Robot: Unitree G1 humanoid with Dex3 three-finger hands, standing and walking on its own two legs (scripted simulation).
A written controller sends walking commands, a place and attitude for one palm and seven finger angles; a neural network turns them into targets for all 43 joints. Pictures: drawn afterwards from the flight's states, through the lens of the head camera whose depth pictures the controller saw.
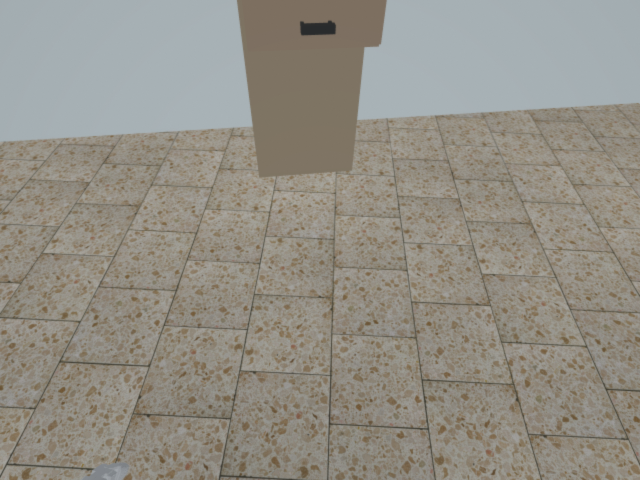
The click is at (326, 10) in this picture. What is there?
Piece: drawer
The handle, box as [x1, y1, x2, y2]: [300, 21, 335, 34]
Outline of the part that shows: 300,22 301,34 327,34 334,33 335,31 335,25 331,21 328,21 327,23 304,23 302,21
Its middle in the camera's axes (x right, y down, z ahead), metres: -0.01 -0.63 +1.15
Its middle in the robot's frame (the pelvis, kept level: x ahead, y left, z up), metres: +1.29 +0.08 +0.04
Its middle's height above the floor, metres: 0.81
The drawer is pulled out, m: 0.29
